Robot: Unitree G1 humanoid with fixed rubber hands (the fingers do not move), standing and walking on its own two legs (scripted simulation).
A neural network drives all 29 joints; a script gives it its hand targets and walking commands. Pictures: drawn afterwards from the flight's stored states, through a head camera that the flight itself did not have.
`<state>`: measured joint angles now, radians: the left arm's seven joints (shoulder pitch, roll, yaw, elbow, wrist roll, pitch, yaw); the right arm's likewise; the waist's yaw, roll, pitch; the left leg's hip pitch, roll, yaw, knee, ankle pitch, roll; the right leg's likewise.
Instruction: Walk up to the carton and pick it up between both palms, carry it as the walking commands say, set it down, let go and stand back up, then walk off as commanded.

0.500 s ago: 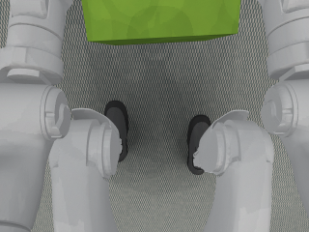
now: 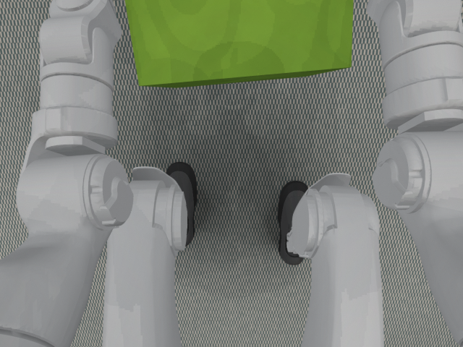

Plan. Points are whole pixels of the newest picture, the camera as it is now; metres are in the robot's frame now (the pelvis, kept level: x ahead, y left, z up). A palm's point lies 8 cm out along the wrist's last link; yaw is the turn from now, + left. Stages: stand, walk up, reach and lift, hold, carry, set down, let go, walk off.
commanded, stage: reach and lift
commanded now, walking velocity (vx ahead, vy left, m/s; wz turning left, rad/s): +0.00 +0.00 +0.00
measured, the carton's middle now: out of the picture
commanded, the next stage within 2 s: none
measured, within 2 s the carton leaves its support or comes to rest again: neither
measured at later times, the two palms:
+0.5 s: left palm out of the picture +0.53 +0.19 -0.06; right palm out of the picture +0.56 -0.14 -0.05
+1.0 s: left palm out of the picture +0.51 +0.19 +0.02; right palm out of the picture +0.53 -0.14 +0.02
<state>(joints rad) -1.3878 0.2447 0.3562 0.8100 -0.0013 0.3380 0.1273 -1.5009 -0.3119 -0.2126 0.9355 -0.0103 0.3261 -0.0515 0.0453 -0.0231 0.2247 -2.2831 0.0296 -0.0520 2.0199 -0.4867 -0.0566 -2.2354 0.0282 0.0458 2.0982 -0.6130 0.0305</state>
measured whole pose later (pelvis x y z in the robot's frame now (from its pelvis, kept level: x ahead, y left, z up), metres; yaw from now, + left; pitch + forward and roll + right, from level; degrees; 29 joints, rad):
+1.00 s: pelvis +0.00 +0.00 +0.08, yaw -1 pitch +47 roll +0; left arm -1.14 0.05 0.50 0.66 0.19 0.44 0.14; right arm -1.21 -0.11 -0.41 0.77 -0.21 0.43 -0.07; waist 0.04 -0.02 -0.15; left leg -2.12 0.02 -0.05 1.71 -0.42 -0.05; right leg -2.08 0.03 0.04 1.77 -0.53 0.03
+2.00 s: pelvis +0.02 +0.00 +0.21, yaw -1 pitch +40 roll +0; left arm -0.85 -0.06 0.51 0.57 0.26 0.45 0.10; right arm -0.92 0.00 -0.45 0.68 -0.28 0.43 0.00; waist 0.05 -0.02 -0.25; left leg -1.64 0.03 -0.04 1.30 -0.36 -0.04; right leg -1.60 0.02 0.04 1.35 -0.45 0.02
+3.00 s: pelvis +0.05 +0.01 +0.33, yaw +0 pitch +24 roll -1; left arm -0.53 -0.16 0.46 0.40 0.32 0.45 0.04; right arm -0.63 0.08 -0.45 0.54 -0.33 0.41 0.14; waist 0.03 -0.01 -0.12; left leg -0.93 0.02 -0.02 0.67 -0.17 -0.02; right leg -0.89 0.00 0.04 0.71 -0.24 0.03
